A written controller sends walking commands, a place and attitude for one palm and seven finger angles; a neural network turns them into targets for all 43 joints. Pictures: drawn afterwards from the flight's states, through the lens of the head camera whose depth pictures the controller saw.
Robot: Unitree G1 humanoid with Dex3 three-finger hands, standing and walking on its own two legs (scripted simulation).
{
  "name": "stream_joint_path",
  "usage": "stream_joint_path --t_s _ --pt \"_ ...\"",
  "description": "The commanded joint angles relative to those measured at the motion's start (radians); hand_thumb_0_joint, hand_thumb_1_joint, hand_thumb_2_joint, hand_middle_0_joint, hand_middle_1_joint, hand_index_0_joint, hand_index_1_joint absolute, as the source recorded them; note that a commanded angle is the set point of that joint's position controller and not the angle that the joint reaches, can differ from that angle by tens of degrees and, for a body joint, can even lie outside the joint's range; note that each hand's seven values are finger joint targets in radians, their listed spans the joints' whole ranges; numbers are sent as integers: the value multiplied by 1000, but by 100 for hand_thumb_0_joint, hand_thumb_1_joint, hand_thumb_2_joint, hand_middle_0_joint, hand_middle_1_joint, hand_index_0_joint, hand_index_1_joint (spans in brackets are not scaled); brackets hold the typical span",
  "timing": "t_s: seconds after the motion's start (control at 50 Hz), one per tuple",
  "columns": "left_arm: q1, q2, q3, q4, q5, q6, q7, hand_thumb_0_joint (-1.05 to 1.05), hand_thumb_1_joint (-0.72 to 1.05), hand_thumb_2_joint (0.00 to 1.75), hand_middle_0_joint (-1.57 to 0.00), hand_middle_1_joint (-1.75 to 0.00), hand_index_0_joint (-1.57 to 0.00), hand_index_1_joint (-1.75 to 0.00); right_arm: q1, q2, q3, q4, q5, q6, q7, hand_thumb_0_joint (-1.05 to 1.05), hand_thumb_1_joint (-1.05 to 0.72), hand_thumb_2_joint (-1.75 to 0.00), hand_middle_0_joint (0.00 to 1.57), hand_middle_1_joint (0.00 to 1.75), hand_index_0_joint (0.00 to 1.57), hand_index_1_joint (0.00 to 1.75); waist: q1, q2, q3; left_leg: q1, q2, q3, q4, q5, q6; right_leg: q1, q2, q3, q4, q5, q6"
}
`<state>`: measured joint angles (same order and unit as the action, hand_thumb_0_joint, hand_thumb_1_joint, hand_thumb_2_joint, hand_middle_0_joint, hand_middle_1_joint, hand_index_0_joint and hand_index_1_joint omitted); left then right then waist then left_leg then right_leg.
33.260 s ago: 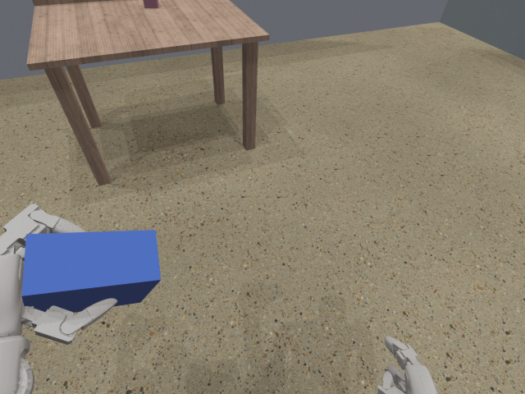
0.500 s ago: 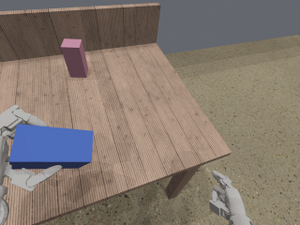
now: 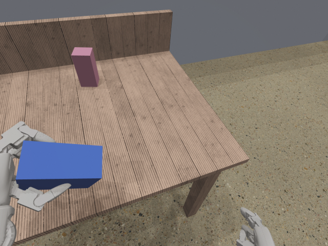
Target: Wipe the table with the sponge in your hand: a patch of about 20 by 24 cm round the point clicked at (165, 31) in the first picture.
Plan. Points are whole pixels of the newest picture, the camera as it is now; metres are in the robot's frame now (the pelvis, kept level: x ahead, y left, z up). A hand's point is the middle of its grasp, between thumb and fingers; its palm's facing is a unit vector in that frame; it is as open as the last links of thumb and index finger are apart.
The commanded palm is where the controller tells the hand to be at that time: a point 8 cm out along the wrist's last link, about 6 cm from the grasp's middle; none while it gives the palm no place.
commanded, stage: look again from close up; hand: left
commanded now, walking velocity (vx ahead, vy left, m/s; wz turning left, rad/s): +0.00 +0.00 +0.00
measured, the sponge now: (72, 168) +0.23 +0.20 +0.12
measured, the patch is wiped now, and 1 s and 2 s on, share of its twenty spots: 0.00 0.00 0.00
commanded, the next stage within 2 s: shuffle to correct the standing spot in 0.04 s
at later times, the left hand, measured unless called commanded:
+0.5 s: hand (55, 157) +0.24 +0.23 +0.15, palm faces +0.34 -0.87 -0.36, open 10.4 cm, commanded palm +0.18 +0.26 +0.17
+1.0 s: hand (88, 153) +0.25 +0.17 +0.15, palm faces +0.30 -0.88 -0.37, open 10.4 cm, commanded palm +0.19 +0.21 +0.17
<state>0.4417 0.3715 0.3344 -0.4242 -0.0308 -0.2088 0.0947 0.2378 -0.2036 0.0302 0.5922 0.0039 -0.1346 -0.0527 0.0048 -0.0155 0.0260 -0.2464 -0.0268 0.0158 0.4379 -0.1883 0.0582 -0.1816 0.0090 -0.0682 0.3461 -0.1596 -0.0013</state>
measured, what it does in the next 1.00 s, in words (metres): shifts its weight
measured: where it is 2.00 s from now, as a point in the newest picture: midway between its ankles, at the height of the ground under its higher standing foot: outside the picture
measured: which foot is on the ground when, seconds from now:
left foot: down 0.00-1.00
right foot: down 0.00-1.00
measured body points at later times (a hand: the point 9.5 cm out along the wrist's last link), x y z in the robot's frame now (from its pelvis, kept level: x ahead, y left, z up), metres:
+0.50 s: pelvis +0.01 -0.02 +0.00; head +0.03 +0.01 +0.45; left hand +0.21 +0.27 +0.17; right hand +0.19 -0.24 -0.07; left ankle +0.03 +0.08 -0.74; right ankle +0.02 -0.12 -0.74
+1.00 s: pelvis +0.03 -0.07 -0.01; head +0.03 -0.05 +0.44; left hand +0.23 +0.21 +0.17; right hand +0.19 -0.31 -0.08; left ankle +0.03 +0.08 -0.74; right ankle +0.02 -0.12 -0.74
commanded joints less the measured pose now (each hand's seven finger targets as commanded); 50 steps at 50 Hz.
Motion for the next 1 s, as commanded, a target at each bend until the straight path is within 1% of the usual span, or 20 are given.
stream_joint_path --t_s 0.0,0.04,0.12,0.18,0.22,0.24,0.36,0.4,0.42,0.44,0.52,0.54,0.56,0.62,0.64,0.8,0.82,0.9,0.94,0.98 --pt "-88 173 124 -244 -19 -81 26 0 10 130 -120 -160 -120 -160 -116 -132 -61 -160 4 -67 -7 0 -90 -90 20 30 20 30 12 79 -128 -30 96 -137 -131 -66 -32 87 -59 99 -43 -9 -16" --pt "-83 149 104 -229 -20 -81 24 0 10 130 -120 -160 -120 -160 -118 -131 -55 -153 1 -67 -6 0 -90 -90 20 30 20 30 11 84 -116 -31 97 -135 -141 -67 -35 74 -53 87 -45 -20 -14" --pt "-87 169 121 -230 -16 -72 27 0 10 130 -120 -160 -120 -160 -127 -131 -61 -151 7 -71 -7 0 -90 -90 20 30 20 30 10 85 -118 -3 97 -126 -130 -43 -41 59 -55 100 -48 -1 -16" --pt "-114 155 104 -223 -20 -72 18 0 10 130 -120 -160 -120 -160 -114 -133 -62 -147 2 -65 -7 0 -90 -90 20 30 20 30 9 64 -117 -8 112 -140 -153 -52 -45 62 -43 91 -37 -12 -15" --pt "-135 177 120 -246 -15 -71 19 0 10 130 -120 -160 -120 -160 -131 -128 -60 -146 4 -64 -7 0 -90 -90 20 30 20 30 8 115 -119 2 122 -142 -176 -80 -51 55 -31 85 -18 -22 -13" --pt "-136 153 100 -235 -20 -71 15 0 10 130 -120 -160 -120 -160 -121 -125 -55 -146 -2 -59 -7 0 -90 -90 20 30 20 30 10 101 -112 -22 131 -156 -192 -99 -47 66 -25 75 -12 -25 -12" --pt "-138 163 105 -255 -24 -53 12 0 10 130 -120 -160 -120 -160 -124 -121 -63 -162 -1 -48 2 0 -90 -90 20 30 20 30 6 121 -123 -2 155 -160 -165 -74 -39 56 -25 69 4 -22 -21" --pt "-128 159 107 -253 -26 -46 10 0 10 130 -120 -160 -120 -160 -116 -122 -66 -164 -1 -41 4 0 -90 -90 20 30 20 30 5 102 -131 6 150 -143 -128 -28 -32 56 -32 73 0 7 -25" --pt "-122 173 118 -266 -26 -43 11 0 10 130 -120 -160 -120 -160 -126 -121 -65 -162 3 -43 5 0 -90 -90 20 30 20 30 3 118 -136 27 146 -132 -124 -12 -38 40 -23 68 4 9 -27" --pt "-125 151 98 -265 -32 -43 8 0 10 130 -120 -160 -120 -160 -121 -120 -62 -164 -1 -39 6 0 -90 -90 20 30 20 30 2 118 -132 17 150 -139 -123 -5 -35 42 -24 64 5 10 -28" --pt "-91 190 139 -291 -41 -31 9 0 10 130 -120 -160 -120 -160 -122 -120 -69 -169 5 -33 7 0 -90 -90 20 30 20 30 0 115 -175 73 146 -109 -44 171 -35 46 -34 68 11 113 -35" --pt "-91 164 118 -293 -47 -31 5 0 10 130 -120 -160 -120 -160 -118 -118 -68 -171 3 -30 7 0 -90 -90 20 30 20 30 -2 106 -179 71 149 -112 -32 199 -34 55 -39 66 17 133 -38" --pt "-91 180 133 -297 -49 -28 6 0 10 130 -120 -160 -120 -160 -115 -123 -74 -173 5 -27 6 0 -90 -90 20 30 20 30 -3 109 -187 73 151 -111 -15 237 -35 65 -44 75 25 162 -43" --pt "-65 193 149 -311 -56 -20 4 0 10 130 -120 -160 -120 -160 -119 -122 -76 -175 11 -20 5 0 -90 -90 20 30 20 30 -6 106 -194 90 148 -92 12 271 -33 56 -44 75 35 202 -47" --pt "-67 175 134 -304 -61 -18 2 0 10 130 -120 -160 -120 -160 -116 -122 -76 -178 9 -18 4 0 -90 -90 20 30 20 30 -7 107 -185 75 152 -100 14 271 -33 60 -49 78 38 198 -50" --pt "-49 191 152 -300 -74 4 5 0 10 130 -120 -160 -120 -160 -114 -124 -84 -181 16 2 -3 0 -90 -90 20 30 20 30 -12 51 -178 49 130 -59 92 201 -30 53 -89 128 35 255 -71" --pt "-44 198 157 -315 -77 4 8 0 10 130 -120 -160 -120 -160 -118 -124 -83 -177 20 3 -2 0 -90 -90 20 30 20 30 -18 74 -183 63 124 -53 90 185 -29 36 -87 131 37 241 -76" --pt "-45 191 154 -289 -80 14 8 0 10 130 -120 -160 -120 -160 -116 -120 -81 -179 17 13 -4 0 -90 -90 20 30 20 30 -18 10 -152 21 104 -35 139 110 -29 32 -115 159 9 236 -76" --pt "-49 178 138 -299 -84 15 12 0 10 130 -120 -160 -120 -160 -121 -117 -78 -177 20 16 -3 0 -90 -90 20 30 20 30 -24 25 -139 29 95 -33 139 64 -30 -7 -124 162 -2 162 -91" --pt "-54 196 153 -298 -82 13 15 0 10 130 -120 -160 -120 -160 -124 -115 -74 -174 18 17 -3 0 -90 -90 20 30 20 30 -22 20 -125 23 92 -31 137 26 -28 -23 -128 176 -25 105 -84"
